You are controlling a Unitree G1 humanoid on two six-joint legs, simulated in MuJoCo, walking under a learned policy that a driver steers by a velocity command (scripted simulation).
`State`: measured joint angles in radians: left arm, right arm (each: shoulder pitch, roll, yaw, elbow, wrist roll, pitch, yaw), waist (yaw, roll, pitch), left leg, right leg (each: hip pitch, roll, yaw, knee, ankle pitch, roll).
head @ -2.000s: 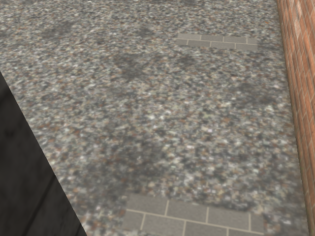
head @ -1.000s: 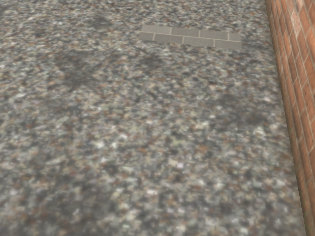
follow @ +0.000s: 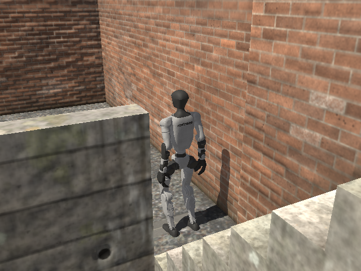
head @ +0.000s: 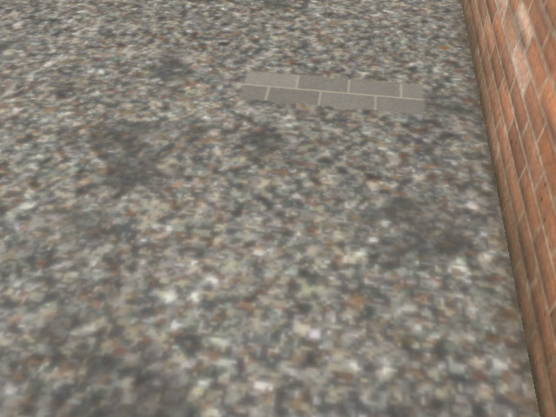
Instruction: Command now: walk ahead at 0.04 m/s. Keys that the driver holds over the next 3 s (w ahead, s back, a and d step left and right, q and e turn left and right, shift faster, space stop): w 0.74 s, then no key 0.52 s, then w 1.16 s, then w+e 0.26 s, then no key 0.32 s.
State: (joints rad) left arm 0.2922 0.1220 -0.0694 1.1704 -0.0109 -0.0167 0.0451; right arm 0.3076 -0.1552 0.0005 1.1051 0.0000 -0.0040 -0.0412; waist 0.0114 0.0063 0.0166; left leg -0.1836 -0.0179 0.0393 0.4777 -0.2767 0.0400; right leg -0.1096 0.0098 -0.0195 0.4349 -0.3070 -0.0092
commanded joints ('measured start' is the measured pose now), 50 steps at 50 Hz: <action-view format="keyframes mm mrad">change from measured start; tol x32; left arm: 1 73 61 6 5 2 -3 2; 18 -130 100 78 -224 12 -77 -72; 25 397 302 147 -73 20 -61 -50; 29 58 213 132 -169 25 -77 -47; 50 425 23 75 -155 -44 -93 -12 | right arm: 1 77 -76 -14 -4 -2 -4 -1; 13 322 -179 -76 23 -43 -45 31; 41 -268 -45 -39 -237 -22 -56 67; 50 162 -239 -73 -94 -59 -100 40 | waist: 1 -1 -9 41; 20 35 108 84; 25 126 -371 -58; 46 -29 -138 47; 50 -26 142 -356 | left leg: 1 4 106 -116 -82 158 34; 10 26 261 -536 -225 -589 236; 19 -50 223 -286 -257 -46 190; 25 -486 -73 -8 685 -297 67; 39 -591 63 10 421 222 -3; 47 -79 -59 88 1 324 68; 50 492 452 -392 82 1330 259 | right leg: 1 -59 -97 91 -75 139 -42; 7 -281 -58 104 71 -383 -127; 15 -722 -71 45 561 -188 -118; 22 68 77 -123 155 87 -34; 26 68 -394 754 -277 -693 -166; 47 44 -147 39 56 919 -110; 49 -149 -49 10 422 481 -58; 50 -281 56 10 761 -340 -38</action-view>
